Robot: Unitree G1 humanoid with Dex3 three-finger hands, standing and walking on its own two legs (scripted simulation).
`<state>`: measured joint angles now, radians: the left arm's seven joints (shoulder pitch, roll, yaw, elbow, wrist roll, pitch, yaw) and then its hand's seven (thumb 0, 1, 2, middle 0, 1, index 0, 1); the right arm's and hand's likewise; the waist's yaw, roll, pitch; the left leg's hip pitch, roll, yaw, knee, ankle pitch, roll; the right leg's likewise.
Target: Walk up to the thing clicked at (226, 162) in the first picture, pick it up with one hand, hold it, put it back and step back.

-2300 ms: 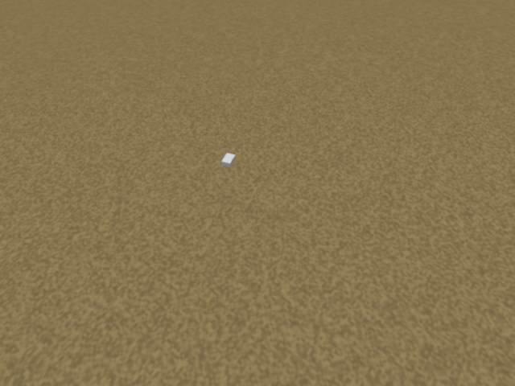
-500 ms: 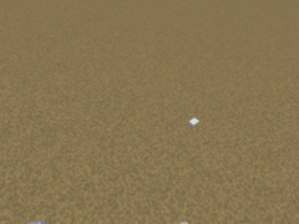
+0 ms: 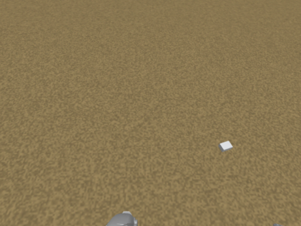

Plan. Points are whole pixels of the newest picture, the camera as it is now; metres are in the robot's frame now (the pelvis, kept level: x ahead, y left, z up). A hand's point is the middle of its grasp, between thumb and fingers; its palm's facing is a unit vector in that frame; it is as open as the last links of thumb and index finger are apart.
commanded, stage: walk up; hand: left
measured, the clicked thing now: (225, 146) +0.78 -0.50 -0.72
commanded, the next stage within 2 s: none
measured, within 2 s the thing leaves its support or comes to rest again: neither
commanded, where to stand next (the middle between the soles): +0.57 -0.89 m, yaw +26 degrees
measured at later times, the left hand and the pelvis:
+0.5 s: hand (143, 223) +0.16 +0.05 -0.12, palm faces +0.21 -0.91 -0.37, open 7.4 cm; pelvis +0.15 -0.24 +0.01, yaw +12 degrees
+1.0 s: hand (198, 182) +0.29 -0.12 -0.14, palm faces +0.22 -0.91 -0.36, open 7.4 cm; pelvis +0.27 -0.43 -0.01, yaw +17 degrees
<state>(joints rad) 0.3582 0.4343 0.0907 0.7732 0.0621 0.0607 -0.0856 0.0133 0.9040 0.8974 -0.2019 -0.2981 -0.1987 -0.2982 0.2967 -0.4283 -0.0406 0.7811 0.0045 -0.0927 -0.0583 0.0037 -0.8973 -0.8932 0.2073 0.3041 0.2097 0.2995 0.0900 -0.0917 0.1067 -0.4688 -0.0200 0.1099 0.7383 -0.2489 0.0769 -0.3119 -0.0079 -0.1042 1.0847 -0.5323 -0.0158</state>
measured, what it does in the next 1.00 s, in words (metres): steps to the right, turning left: right foot, then left foot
